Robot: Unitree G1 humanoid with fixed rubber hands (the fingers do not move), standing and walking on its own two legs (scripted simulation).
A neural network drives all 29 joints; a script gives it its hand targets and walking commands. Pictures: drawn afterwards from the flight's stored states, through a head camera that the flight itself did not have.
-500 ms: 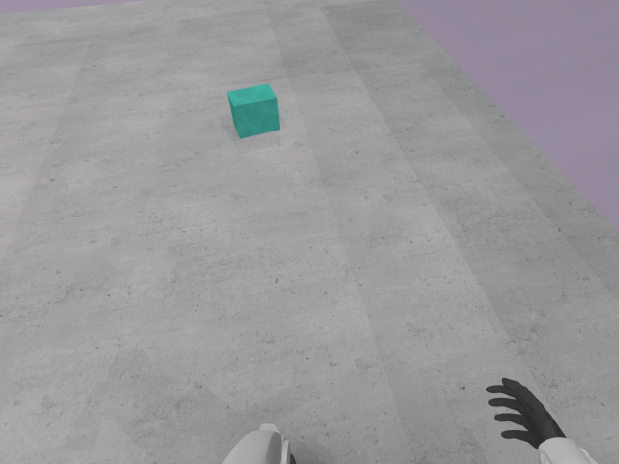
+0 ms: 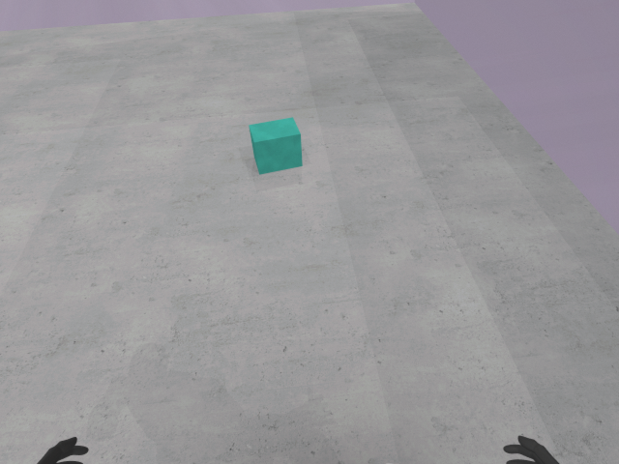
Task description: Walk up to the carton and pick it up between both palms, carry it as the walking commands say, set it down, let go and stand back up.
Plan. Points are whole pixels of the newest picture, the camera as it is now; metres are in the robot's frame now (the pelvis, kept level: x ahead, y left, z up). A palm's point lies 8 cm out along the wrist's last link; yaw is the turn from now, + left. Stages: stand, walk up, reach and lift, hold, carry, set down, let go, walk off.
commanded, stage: walk up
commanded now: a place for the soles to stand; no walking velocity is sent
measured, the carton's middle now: (276, 146) +1.62 +0.20 -0.65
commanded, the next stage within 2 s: none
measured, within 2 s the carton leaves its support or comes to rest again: neither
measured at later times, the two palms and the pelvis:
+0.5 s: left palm (68, 352) +0.29 +0.38 -0.06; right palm (479, 316) +0.36 -0.27 -0.08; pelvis +0.22 +0.03 +0.00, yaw +6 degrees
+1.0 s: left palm (85, 268) +0.46 +0.42 -0.07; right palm (422, 215) +0.58 -0.22 -0.07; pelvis +0.42 +0.08 +0.00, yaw +9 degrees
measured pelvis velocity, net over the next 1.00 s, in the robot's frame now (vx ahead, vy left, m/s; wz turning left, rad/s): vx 0.42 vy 0.08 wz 0.16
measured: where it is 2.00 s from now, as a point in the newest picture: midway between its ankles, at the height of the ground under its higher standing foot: (288, 300)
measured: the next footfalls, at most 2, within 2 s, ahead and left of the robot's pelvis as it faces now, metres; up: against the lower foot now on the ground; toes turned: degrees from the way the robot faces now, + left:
left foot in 0.22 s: +0.26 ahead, +0.15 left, +0.00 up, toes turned +5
right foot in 0.54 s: +0.36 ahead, -0.10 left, +0.00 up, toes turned -1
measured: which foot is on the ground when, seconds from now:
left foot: up 0.00-0.20, down 0.22-0.56, up 0.58-0.80, down 0.82-1.00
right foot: down 0.00-0.24, up 0.26-0.52, down 0.54-0.84, up 0.86-1.00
